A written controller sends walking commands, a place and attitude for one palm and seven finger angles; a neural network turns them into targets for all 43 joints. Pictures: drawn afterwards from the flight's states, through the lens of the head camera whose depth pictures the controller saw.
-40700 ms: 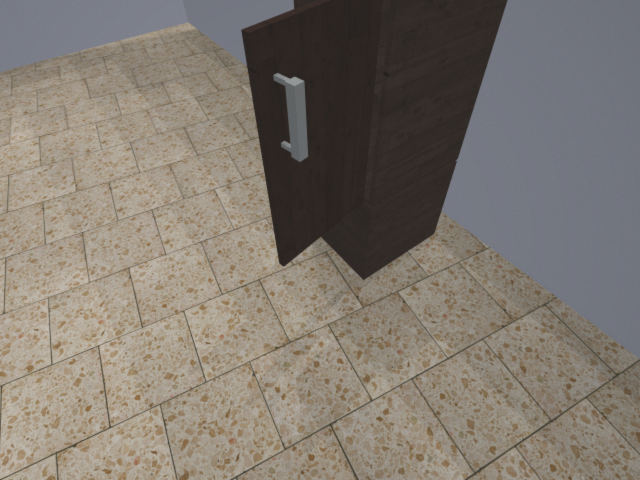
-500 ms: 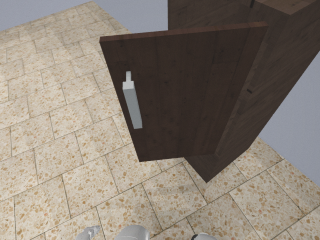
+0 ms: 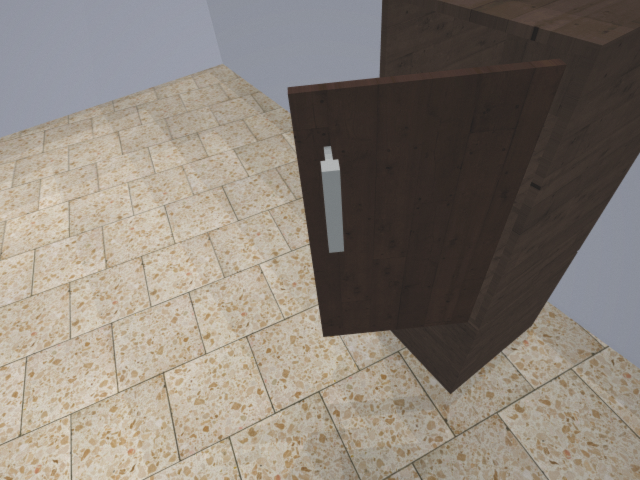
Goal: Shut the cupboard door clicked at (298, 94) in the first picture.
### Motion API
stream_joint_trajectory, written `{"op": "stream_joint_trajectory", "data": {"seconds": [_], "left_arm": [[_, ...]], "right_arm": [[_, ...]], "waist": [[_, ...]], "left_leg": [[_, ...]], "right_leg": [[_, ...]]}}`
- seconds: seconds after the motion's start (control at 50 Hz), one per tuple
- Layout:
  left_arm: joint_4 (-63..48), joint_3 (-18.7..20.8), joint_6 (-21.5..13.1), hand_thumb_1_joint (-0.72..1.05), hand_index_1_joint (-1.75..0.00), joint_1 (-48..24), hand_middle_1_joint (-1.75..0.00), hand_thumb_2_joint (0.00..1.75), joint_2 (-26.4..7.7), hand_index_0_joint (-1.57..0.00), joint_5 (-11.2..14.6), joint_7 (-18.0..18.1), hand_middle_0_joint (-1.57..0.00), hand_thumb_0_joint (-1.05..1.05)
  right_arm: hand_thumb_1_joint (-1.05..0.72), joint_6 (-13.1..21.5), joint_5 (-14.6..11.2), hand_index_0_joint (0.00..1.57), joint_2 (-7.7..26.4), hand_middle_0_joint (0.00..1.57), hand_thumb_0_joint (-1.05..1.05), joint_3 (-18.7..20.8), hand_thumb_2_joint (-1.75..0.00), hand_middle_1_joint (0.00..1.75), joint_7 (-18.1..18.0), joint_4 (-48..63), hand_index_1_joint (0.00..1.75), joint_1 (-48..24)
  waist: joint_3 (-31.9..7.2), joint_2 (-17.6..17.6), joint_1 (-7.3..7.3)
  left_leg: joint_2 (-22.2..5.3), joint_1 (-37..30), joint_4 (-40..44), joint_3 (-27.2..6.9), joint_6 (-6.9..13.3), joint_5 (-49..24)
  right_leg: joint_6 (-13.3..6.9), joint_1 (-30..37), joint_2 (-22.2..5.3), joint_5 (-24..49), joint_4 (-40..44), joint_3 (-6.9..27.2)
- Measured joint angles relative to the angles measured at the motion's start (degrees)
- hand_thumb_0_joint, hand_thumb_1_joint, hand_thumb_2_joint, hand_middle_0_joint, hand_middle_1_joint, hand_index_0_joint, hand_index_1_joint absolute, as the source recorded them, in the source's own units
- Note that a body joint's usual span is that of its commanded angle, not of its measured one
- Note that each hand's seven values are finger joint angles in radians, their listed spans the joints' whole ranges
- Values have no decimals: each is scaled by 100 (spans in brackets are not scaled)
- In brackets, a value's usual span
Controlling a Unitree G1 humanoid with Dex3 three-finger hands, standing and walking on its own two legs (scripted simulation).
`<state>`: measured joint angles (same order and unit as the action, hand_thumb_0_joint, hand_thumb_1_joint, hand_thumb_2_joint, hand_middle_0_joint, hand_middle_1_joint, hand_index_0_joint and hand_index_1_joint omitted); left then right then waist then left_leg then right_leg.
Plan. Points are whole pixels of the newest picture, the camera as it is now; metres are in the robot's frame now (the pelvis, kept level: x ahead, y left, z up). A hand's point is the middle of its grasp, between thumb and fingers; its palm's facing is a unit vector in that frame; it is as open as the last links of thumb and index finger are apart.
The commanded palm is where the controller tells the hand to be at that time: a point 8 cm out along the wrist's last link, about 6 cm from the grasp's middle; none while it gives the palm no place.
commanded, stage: come to a stop and stand still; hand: left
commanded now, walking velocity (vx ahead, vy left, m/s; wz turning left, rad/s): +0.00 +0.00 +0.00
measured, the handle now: (332, 201) +0.47 +0.02 +0.10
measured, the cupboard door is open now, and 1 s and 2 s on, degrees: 59 59 59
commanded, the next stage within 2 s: look again from close up in 1.36 s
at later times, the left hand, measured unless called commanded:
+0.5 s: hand out of the picture +0.04 +0.19 -0.15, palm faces +0.02 -0.97 -0.22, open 7.3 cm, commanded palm none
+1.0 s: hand out of the picture +0.03 +0.15 -0.16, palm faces +0.04 -0.98 -0.19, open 7.3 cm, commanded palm none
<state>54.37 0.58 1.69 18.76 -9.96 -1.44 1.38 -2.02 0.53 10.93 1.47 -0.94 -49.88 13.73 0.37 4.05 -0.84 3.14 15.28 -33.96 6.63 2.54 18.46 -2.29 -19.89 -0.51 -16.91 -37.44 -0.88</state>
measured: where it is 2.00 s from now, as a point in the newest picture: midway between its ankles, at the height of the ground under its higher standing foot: outside the picture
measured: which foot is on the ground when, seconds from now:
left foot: down 0.00-1.00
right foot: down 0.00-1.00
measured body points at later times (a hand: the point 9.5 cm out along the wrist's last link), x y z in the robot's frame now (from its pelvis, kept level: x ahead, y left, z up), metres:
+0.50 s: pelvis +0.02 +0.01 +0.02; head +0.02 +0.00 +0.47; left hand +0.04 +0.24 -0.13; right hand +0.00 -0.20 -0.15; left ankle +0.00 +0.07 -0.73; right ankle +0.03 -0.10 -0.72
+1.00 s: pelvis +0.04 -0.01 +0.02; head +0.05 -0.02 +0.47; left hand +0.03 +0.20 -0.14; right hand +0.04 -0.23 -0.15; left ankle +0.00 +0.07 -0.72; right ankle +0.03 -0.10 -0.72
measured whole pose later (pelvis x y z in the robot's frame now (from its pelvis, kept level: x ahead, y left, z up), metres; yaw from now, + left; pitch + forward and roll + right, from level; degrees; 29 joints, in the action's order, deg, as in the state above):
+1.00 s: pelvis +0.04 -0.01 +0.02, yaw +1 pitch -1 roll +1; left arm 64.2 -0.9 -0.4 16.8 -7.8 -0.6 1.9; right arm 1.4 0.5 8.7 -1.4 -2.4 -64.6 16.2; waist 1.4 0.2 -0.5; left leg 1.9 5.9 -21.1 4.7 2.4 14.5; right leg -2.7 -10.2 1.4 -13.6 -24.5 -2.3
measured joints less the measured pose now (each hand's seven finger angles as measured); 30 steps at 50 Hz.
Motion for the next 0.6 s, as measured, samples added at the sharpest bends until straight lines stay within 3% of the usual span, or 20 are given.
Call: {"op": "stream_joint_trajectory", "data": {"seconds": [0.14,0.32,0.6], "left_arm": [[175,-41,-1,91,-30,3,-30,90,104,-20,34,-7,-20,0],[435,-50,-64,93,-30,-261,-30,90,102,-20,41,7,-20,1],[754,-91,-142,93,-30,-315,-30,90,160,-20,72,63,-20,0]], "right_arm": [[-93,131,41,20,58,20,-1,-80,-90,30,-5,-506,30,524],[-91,169,30,20,-11,20,0,-182,-90,30,-63,-1029,30,787],[-92,304,22,20,-208,20,1,-294,-90,30,-117,-1249,30,403]], "waist": [[-8,-237,70],[18,-325,129],[-5,-241,92]], "left_leg": [[35,-317,746,61,229,-404],[91,-562,1170,33,248,-582],[50,-816,1277,-66,178,-491]], "right_leg": [[122,272,15,393,687,75],[161,489,-18,519,1027,68],[131,775,26,408,1161,-18]]}}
